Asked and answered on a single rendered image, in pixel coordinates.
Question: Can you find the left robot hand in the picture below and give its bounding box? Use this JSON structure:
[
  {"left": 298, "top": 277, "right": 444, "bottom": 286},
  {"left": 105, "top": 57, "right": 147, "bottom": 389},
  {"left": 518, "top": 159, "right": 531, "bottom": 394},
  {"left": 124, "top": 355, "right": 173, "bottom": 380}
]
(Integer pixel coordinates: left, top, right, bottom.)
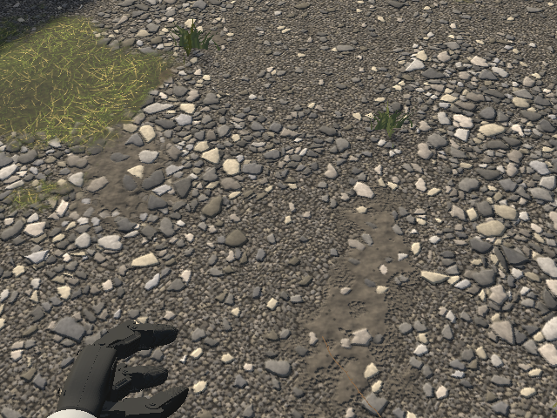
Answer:
[{"left": 56, "top": 320, "right": 189, "bottom": 418}]

